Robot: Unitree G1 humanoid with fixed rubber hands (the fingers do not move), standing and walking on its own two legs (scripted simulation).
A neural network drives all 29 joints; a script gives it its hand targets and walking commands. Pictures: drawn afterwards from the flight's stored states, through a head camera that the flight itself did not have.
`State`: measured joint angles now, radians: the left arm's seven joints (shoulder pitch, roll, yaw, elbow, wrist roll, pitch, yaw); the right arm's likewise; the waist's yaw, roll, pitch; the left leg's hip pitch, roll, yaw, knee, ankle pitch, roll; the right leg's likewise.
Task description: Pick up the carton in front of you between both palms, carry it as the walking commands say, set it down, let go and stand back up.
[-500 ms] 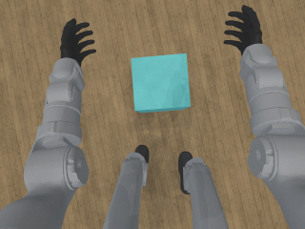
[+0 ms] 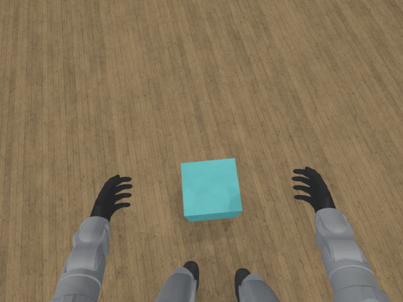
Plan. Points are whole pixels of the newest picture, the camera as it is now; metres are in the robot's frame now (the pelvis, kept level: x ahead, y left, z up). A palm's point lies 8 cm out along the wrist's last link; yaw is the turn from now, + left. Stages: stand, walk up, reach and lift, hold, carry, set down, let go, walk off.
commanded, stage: let go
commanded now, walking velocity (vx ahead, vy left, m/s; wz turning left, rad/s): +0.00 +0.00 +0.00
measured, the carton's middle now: (210, 192) +0.43 +0.02 -0.61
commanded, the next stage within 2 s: stand in 0.78 s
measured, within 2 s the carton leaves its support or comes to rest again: neither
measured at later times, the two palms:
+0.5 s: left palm (93, 273) +0.18 +0.21 -0.03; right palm (384, 283) +0.18 -0.25 -0.03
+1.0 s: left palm (62, 276) +0.17 +0.27 -0.05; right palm (402, 297) +0.16 -0.29 -0.04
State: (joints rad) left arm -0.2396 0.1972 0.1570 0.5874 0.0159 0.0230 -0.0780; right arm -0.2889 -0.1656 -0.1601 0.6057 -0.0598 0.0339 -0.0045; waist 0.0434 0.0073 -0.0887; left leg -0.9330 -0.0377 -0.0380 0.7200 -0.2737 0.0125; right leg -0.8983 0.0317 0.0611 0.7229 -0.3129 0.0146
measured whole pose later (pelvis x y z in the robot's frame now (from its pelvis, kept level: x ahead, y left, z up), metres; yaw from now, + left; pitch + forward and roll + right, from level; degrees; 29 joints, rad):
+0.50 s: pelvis +0.02 -0.02 +0.04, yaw +1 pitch -2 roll +1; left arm 0.23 0.22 0.05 0.43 0.01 0.10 -0.08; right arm 0.23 -0.21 -0.04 0.43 0.00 0.09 0.07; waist 0.00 -0.02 0.08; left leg -0.14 -0.02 -0.06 0.43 -0.24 -0.01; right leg -0.12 0.03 0.05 0.45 -0.29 -0.02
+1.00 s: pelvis +0.03 -0.01 +0.03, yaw +0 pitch +0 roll +0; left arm 0.21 0.32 0.05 0.62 0.04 0.05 0.01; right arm 0.20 -0.31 -0.05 0.68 -0.04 0.03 -0.01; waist 0.00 -0.03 0.02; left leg -0.21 -0.03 -0.04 0.52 -0.30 0.01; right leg -0.17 0.02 0.05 0.50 -0.33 0.00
